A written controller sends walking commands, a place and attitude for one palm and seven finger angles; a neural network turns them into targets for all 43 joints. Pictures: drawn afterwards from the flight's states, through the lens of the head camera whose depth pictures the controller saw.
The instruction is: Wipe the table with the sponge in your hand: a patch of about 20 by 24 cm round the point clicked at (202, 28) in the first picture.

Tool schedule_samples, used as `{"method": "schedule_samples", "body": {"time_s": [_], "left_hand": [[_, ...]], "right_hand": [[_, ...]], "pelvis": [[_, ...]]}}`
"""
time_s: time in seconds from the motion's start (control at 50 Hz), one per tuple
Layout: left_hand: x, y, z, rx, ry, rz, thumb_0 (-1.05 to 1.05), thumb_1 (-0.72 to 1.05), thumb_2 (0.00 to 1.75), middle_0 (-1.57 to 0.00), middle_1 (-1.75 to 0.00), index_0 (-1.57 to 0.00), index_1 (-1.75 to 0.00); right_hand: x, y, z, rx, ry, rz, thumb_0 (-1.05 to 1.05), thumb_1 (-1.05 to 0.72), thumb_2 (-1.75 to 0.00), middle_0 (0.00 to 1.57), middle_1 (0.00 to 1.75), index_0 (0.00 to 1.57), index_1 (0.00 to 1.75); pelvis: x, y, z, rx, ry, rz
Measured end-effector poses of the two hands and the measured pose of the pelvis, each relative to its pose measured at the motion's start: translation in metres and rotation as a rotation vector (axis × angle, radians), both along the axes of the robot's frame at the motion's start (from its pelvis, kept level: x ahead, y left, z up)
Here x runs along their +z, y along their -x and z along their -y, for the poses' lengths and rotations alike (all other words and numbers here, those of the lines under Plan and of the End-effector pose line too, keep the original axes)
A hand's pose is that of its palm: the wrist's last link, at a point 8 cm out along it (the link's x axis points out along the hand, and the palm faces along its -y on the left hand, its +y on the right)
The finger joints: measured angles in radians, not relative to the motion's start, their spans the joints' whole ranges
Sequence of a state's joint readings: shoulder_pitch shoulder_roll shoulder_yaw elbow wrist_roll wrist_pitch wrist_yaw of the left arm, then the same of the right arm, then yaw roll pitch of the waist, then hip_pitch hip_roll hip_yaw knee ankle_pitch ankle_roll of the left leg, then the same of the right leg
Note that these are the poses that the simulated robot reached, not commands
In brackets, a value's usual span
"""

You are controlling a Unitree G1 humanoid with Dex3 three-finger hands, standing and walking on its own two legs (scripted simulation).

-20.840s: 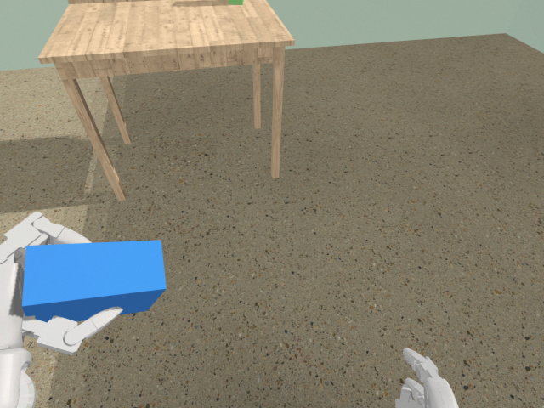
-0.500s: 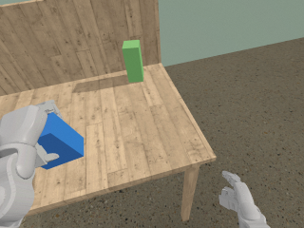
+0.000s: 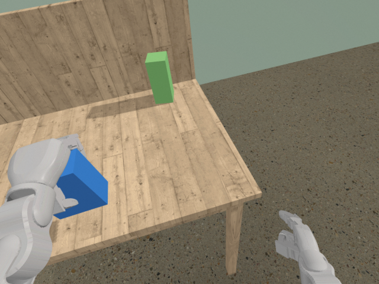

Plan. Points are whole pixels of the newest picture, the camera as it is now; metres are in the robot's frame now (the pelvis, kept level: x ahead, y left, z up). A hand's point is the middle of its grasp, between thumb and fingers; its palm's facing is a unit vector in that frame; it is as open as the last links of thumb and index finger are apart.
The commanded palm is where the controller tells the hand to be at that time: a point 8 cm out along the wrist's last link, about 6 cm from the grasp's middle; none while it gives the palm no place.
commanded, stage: turn the palm down, sponge in hand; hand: left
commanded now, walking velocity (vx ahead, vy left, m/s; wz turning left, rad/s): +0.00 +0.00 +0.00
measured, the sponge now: (74, 190) +0.23 +0.28 +0.11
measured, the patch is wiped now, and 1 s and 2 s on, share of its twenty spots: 0.00 0.00 0.00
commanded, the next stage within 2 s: move the sponge above the wiping area in 0.06 s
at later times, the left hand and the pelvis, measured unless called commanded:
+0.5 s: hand (74, 176) +0.25 +0.27 +0.14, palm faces +0.04 -0.04 -1.00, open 10.0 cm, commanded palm +0.21 +0.28 +0.21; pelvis -0.01 -0.02 +0.00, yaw -1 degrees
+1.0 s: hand (67, 182) +0.24 +0.29 +0.13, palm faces +0.06 -0.05 -1.00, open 10.0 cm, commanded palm +0.21 +0.29 +0.20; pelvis +0.00 +0.00 +0.00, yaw +0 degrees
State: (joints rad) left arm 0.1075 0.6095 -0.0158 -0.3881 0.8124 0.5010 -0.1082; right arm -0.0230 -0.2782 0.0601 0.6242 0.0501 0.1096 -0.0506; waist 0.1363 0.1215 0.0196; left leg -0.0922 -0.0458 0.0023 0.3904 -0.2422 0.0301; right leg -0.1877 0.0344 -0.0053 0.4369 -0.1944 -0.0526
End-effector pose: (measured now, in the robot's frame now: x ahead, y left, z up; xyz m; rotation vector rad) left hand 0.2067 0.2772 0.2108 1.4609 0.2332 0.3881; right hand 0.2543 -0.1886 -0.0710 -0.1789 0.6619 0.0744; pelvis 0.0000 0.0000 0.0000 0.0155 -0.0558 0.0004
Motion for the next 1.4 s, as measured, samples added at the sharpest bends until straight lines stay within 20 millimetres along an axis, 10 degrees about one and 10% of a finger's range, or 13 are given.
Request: {"method": "schedule_samples", "body": {"time_s": [0.7,1.4], "left_hand": [[-0.018,-0.014,-0.005,0.018,-0.024,-0.049,0.0,-0.48,1.03,-0.75,-1.34,-0.74,-1.34],[-0.04,-0.013,-0.01,-0.033,0.015,-0.049,0.0,-0.48,1.03,-0.75,-1.34,-0.74,-1.34]], "right_hand": [[-0.016,0.031,0.045,-0.102,0.033,-0.025,0.01,-0.9,-0.9,0.21,0.3,0.2,0.3],[-0.004,0.01,-0.005,-0.032,0.017,-0.026,0.01,-0.9,-0.9,0.21,0.3,0.2,0.3]], "pelvis": [[-0.003,0.005,0.015,-0.014,-0.007,0.0],[0.001,-0.006,-0.013,-0.007,0.009,-0.004]]}}
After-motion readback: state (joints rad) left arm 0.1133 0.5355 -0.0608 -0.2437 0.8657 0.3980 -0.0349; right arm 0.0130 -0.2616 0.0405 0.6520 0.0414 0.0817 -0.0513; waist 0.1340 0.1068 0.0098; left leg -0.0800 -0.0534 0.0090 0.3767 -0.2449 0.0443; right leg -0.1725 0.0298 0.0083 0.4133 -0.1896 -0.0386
